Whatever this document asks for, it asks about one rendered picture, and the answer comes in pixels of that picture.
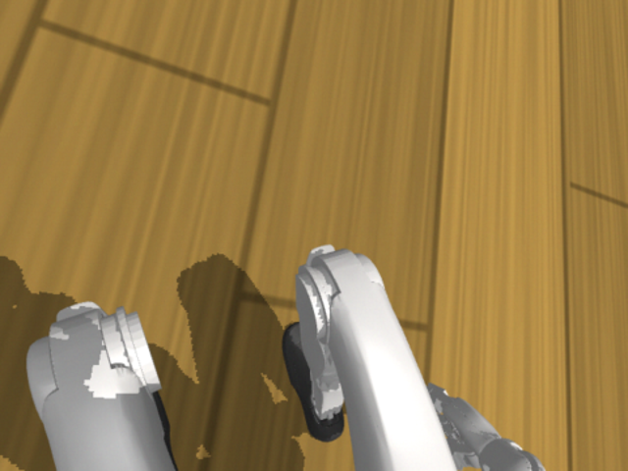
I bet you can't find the right robot foot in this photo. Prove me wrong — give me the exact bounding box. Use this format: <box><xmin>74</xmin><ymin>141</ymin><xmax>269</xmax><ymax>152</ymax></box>
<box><xmin>282</xmin><ymin>322</ymin><xmax>344</xmax><ymax>443</ymax></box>

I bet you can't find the left robot foot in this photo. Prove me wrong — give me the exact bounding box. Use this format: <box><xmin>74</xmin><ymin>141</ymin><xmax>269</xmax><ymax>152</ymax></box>
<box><xmin>152</xmin><ymin>391</ymin><xmax>179</xmax><ymax>471</ymax></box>

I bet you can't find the right robot hand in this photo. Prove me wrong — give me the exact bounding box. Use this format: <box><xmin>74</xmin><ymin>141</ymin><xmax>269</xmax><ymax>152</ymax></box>
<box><xmin>426</xmin><ymin>383</ymin><xmax>502</xmax><ymax>471</ymax></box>

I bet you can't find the right robot arm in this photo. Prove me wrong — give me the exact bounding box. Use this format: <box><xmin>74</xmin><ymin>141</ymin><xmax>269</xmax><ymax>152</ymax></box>
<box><xmin>479</xmin><ymin>439</ymin><xmax>546</xmax><ymax>471</ymax></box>

